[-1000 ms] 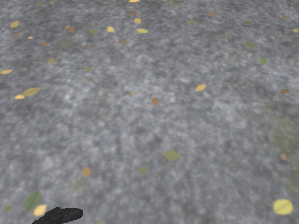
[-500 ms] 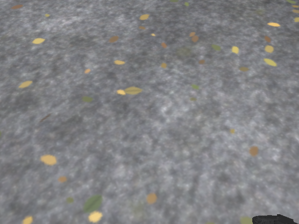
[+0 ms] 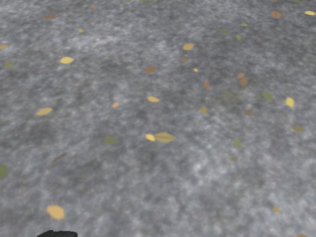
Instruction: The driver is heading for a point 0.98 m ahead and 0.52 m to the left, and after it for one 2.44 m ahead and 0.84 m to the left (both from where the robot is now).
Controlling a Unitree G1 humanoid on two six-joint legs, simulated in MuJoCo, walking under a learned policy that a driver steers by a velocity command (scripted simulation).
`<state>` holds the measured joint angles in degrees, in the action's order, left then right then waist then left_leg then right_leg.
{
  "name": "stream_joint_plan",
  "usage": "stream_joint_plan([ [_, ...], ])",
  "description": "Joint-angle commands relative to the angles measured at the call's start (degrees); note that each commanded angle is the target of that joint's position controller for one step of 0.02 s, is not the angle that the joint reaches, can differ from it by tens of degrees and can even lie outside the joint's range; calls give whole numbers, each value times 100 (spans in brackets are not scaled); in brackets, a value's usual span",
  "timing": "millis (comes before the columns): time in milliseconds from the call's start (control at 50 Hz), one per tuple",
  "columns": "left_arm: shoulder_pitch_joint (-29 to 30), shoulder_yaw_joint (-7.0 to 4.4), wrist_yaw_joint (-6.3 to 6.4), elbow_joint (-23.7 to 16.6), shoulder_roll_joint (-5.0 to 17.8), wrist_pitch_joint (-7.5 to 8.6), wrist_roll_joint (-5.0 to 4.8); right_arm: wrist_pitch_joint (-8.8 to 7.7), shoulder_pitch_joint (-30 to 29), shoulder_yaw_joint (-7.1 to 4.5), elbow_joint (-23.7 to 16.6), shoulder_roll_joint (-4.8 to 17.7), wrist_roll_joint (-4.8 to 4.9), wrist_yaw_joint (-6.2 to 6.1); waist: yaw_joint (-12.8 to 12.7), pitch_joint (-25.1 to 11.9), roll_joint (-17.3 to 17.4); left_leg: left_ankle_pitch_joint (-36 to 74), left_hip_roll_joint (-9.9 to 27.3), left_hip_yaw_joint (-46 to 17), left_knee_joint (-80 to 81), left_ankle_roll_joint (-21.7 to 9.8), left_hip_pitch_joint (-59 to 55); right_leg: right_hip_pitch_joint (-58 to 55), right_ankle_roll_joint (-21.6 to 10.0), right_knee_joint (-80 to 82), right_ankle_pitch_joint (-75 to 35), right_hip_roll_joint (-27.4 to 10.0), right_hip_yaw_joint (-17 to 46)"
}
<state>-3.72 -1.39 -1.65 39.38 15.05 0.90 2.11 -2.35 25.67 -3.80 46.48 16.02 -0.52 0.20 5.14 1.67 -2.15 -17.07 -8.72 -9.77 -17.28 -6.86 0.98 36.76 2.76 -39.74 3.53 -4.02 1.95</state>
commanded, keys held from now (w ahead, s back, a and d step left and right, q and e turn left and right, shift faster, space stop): w+q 1.00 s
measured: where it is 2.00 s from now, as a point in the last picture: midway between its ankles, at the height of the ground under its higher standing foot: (43, 146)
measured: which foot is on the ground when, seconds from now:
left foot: down 0.00-0.12, up 0.14-0.60, down 0.62-1.00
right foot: up 0.00-0.08, down 0.10-0.64, up 0.66-1.00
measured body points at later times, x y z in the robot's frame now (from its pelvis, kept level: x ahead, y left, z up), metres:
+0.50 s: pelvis +0.26 -0.01 +0.00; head +0.29 +0.00 +0.45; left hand +0.18 +0.25 -0.12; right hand +0.53 -0.18 -0.09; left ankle +0.36 +0.15 -0.69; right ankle +0.20 -0.13 -0.74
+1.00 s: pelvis +0.50 +0.14 +0.00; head +0.52 +0.17 +0.45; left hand +0.52 +0.44 -0.10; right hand +0.66 -0.10 -0.11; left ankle +0.41 +0.14 -0.74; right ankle +0.73 +0.08 -0.68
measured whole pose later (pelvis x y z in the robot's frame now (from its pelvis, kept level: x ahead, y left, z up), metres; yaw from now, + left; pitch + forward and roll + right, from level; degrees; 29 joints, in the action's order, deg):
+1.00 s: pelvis +0.50 +0.14 +0.00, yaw +36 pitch +2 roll +0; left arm -6.0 -1.8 -1.4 39.7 15.9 0.1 2.4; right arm -2.4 24.6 -3.6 46.3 15.9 -0.3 0.6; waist 4.0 1.8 -2.5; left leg -14.1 -9.0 -8.1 -16.5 -7.3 2.9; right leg 38.4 3.3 -44.9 5.0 -5.9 1.9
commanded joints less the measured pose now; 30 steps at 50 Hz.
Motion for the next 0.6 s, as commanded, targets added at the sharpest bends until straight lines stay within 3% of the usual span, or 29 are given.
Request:
stream_joint_plan([
  [20, 666, -105, 11, -640, 541, 175, -45, -54, 134, -247, -289, 1011, -30, -86, -72, 67, 646, 3124, 1596, -1244, -156, -522, -84, -252, -128, 531, 89, 279, -54],
  [60, -41, -171, 83, -457, 709, 218, -64, -67, -224, -263, -372, 1111, -40, -86, -456, -116, 720, 3744, 1499, -1263, -645, -268, 326, -1555, -299, 892, 531, 520, -119],
  [80, -736, -238, 152, -255, 838, 269, -53, -94, -342, -257, -378, 1125, -9, -46, -811, -452, 536, 4048, 1234, -1102, -1446, -127, 534, -2550, -416, 1224, 490, 597, -189],
  [100, -1542, -329, 241, -145, 1141, 340, 36, -141, -352, -192, -436, 904, 51, 13, -1172, -1079, 126, 3286, 856, -780, -2783, 29, 1131, -3867, -656, 1427, 956, -125, 477],
  [120, -2099, -435, 323, -184, 1633, 325, 177, -164, -62, -58, -650, 338, 210, 5, -1183, -1864, -902, 266, 140, -50, -4526, 233, 2576, -5324, -1066, 1796, 2025, -1734, 2609],
  [140, -1771, -458, 286, -169, 1646, 244, 78, -117, 250, -72, -702, 602, 53, -15, -774, -1933, -1452, -1420, 106, 179, -5275, 233, 3380, -5105, -1444, 2349, 2221, -2225, 4367],
  [160, -1341, -348, 261, -244, 1065, 202, 14, -24, 38, -108, -511, 783, -74, -32, -645, -1044, -493, -923, 550, 180, -5569, 223, 3577, -4300, -1408, 2371, 2647, -2018, 3685],
  [180, -1093, -251, 234, -230, 676, 207, -23, 8, -311, -92, -501, 739, -104, 35, -645, -467, 14, -510, 729, 283, -5372, 259, 3480, -3605, -1311, 2490, 2304, -1683, 2752],
  [200, -973, -207, 228, -188, 547, 221, -8, 46, -429, -80, -513, 628, -104, 88, -552, -226, -76, -324, 888, 359, -5119, 298, 3346, -3209, -1158, 2644, 1712, -1394, 2031],
  [240, -1100, -204, 222, -11, 553, 320, -46, 172, -479, -63, -513, 549, -172, 189, -479, -73, -390, -185, 1022, 490, -4982, 374, 3169, -2842, -1089, 2795, 621, -1118, 1146],
  [320, -1351, -259, 143, 196, 644, 486, -122, 248, -1054, -22, -768, 435, -167, 310, -481, -54, -326, 373, 1139, 551, -4773, 445, 3684, -3033, -1208, 3020, -453, -1172, 333],
  [440, -1594, -290, 139, 431, 711, 461, -112, 199, -2199, 111, -1141, 204, -135, 444, -688, 187, -291, 1532, 1205, 1021, -3032, 473, 3641, -3176, -1039, 3057, -893, -935, -819],
  [520, -1907, -344, 198, 614, 912, 385, -112, 204, -2712, 129, -1343, 234, -181, 492, -818, 323, -293, 1123, 1114, 1446, -2135, 235, 3330, -3653, -916, 2862, -1370, -1133, -1132],
  [560, -2000, -366, 234, 701, 1054, 301, -101, 211, -2642, 92, -1356, 303, -226, 444, -740, 195, -346, 526, 834, 1666, -1875, 30, 2955, -3992, -840, 2256, -2838, -1189, -1356],
  [600, -2020, -383, 261, 733, 1219, 200, -108, 162, -1758, -16, -1118, 471, -267, 349, -328, -410, -350, 86, 352, 1783, -1565, -253, 1838, -4038, -786, 671, -4232, -1169, -1563],
])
